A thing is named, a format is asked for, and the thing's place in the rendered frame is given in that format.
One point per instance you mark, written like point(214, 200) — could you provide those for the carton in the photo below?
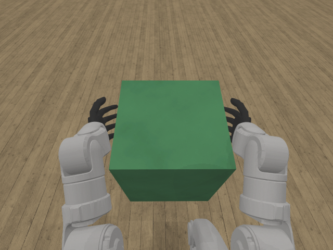
point(171, 141)

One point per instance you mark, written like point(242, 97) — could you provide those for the robot left upper arm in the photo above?
point(99, 237)

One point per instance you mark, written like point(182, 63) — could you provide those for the left robot forearm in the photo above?
point(82, 172)

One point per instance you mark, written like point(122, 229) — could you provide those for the right robot thigh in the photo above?
point(203, 235)

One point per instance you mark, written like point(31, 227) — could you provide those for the robot right upper arm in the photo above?
point(252, 237)

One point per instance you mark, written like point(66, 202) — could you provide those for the right robot forearm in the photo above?
point(265, 175)

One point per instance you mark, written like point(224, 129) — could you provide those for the left robot hand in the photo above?
point(96, 115)

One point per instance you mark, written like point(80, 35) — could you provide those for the right robot hand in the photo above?
point(240, 116)

